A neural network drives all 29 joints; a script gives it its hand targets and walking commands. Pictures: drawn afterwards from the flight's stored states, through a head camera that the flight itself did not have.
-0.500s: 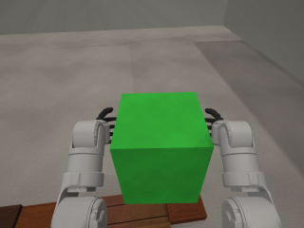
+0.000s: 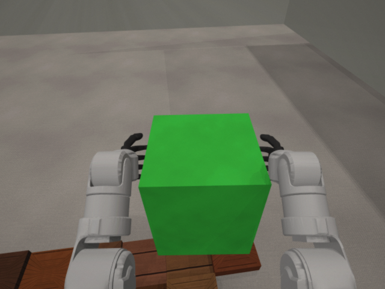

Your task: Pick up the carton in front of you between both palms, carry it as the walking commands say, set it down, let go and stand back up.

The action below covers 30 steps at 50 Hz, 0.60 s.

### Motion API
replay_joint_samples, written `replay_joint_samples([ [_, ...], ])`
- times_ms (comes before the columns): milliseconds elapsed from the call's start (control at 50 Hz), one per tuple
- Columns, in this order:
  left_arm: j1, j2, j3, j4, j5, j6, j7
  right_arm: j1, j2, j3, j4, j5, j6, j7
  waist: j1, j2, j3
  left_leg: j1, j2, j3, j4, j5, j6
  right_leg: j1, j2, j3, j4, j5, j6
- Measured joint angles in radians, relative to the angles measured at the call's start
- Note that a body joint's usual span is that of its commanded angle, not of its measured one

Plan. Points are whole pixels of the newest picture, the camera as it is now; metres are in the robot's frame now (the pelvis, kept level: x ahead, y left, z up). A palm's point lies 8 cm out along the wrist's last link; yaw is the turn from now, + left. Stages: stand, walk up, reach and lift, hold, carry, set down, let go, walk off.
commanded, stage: carry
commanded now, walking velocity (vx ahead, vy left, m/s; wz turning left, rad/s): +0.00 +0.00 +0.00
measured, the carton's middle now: (202, 185) +0.34 +0.00 +0.05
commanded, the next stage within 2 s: none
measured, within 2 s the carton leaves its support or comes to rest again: neither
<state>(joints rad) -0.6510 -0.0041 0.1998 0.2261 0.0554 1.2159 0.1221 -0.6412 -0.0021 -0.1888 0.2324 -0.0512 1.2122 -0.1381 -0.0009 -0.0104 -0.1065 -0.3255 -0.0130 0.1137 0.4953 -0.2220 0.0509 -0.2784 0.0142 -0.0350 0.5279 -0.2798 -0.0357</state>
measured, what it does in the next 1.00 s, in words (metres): lifts its right foot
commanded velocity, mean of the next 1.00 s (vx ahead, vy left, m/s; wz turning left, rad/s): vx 0.25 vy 0.00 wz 0.00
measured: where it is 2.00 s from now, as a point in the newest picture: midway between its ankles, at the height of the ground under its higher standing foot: (200, 230)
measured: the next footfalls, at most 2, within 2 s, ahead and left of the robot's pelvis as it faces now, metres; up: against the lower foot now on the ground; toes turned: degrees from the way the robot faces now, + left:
right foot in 1.06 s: +0.22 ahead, -0.09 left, +0.00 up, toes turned -8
left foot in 1.50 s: +0.54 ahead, +0.05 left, -0.04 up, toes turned +5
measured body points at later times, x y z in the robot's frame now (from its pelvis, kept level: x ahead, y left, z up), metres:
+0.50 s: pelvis +0.00 +0.00 +0.00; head -0.02 +0.00 +0.45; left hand +0.35 +0.15 +0.12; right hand +0.35 -0.15 +0.12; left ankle +0.04 +0.09 -0.73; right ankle +0.00 -0.10 -0.74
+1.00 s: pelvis +0.10 +0.00 +0.00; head +0.10 +0.00 +0.45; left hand +0.47 +0.13 +0.11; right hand +0.44 -0.17 +0.10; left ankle +0.04 +0.09 -0.73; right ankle +0.14 -0.09 -0.72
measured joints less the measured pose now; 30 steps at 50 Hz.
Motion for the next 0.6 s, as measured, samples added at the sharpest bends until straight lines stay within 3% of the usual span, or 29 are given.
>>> replay_joint_samples([
  [600,0.006,-0.003,0.0,-0.014,0.001,0.003,-0.001,0.004,0.0,0.001,-0.011,0.0,0.004,0.001,0.001,0.002,0.001,-0.007,0.003,0.0,0.01,-0.004,-0.002,-0.006,0.002,-0.001,0.008,-0.004,-0.004],
])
